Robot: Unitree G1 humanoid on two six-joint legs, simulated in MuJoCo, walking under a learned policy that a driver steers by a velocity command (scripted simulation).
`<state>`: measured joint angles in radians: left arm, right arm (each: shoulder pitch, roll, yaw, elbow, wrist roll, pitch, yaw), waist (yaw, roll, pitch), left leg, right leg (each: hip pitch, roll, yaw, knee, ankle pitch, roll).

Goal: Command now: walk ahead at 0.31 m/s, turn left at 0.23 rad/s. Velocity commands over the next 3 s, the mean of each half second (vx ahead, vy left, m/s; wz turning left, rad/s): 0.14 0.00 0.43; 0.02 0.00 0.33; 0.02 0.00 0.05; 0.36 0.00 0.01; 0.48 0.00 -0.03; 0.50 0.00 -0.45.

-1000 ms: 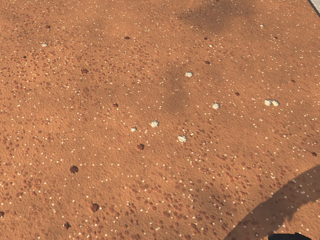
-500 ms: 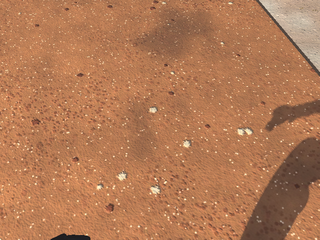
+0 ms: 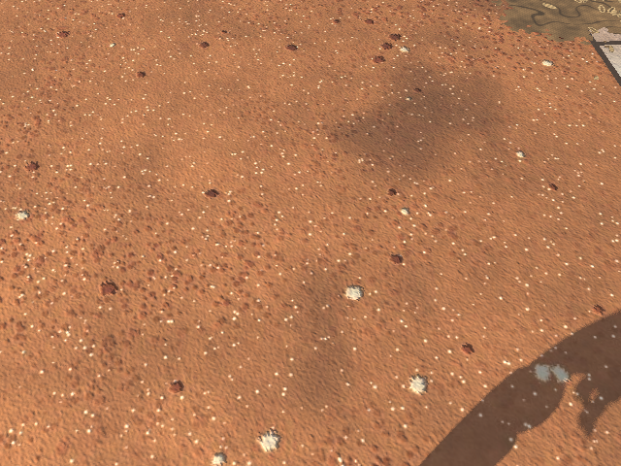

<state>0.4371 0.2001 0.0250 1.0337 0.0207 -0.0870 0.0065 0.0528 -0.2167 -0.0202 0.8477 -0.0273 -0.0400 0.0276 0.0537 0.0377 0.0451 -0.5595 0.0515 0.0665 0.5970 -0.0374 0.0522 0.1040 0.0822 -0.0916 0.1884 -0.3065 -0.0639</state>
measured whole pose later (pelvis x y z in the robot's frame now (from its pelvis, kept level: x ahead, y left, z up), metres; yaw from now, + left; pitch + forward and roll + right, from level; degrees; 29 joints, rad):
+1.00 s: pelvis +0.11 -0.02 +0.00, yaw +24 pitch +0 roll +0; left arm 0.24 0.24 0.02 0.86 0.02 0.00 0.02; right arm 0.17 -0.26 -0.04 0.88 0.00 0.06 -0.02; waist 0.02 0.02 0.05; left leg -0.14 -0.03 -0.06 0.43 -0.27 -0.01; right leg -0.21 0.02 -0.01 0.47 -0.25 -0.03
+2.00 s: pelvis +0.27 +0.02 +0.00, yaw +24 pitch +1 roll +0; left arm 0.52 0.15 0.00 1.12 0.02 -0.09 0.01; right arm 0.06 -0.23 -0.03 0.96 -0.03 -0.03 0.04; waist 0.05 0.04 0.03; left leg -0.62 0.05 0.07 0.81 -0.12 0.04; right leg 0.11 0.07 -0.03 0.16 -0.29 -0.08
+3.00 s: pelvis +0.80 +0.21 +0.01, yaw +6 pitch +1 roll +0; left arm 0.38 0.24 0.07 0.98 0.00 -0.06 0.00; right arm 0.07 -0.24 -0.04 0.81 -0.04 -0.04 0.01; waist 0.05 0.03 0.05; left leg -0.66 0.12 -0.05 0.89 -0.14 -0.04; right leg -0.09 0.16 0.07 0.29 -0.20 -0.14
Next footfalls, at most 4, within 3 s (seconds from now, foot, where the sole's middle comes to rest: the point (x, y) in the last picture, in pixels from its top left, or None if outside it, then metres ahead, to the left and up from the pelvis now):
0.06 left None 0.20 0.09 -0.77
0.62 right None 0.19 -0.10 -0.77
1.00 left None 0.07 0.09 -0.77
2.14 left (250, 461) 0.47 0.19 -0.77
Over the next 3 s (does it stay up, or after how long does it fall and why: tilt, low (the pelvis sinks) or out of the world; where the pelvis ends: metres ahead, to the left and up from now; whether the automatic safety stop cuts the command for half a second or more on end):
stays up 0.80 0.21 0.01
